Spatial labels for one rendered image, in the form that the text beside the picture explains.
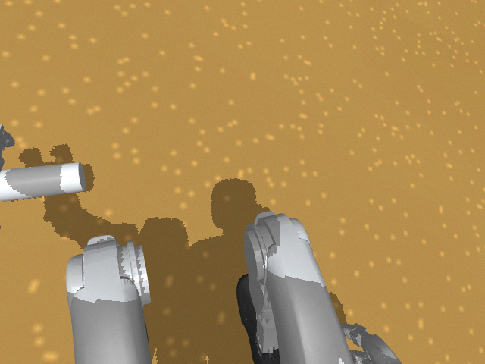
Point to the right robot foot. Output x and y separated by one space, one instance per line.
248 317

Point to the can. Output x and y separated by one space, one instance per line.
46 180

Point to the left robot hand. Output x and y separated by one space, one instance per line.
6 140

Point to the right robot hand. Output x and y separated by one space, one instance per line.
376 351

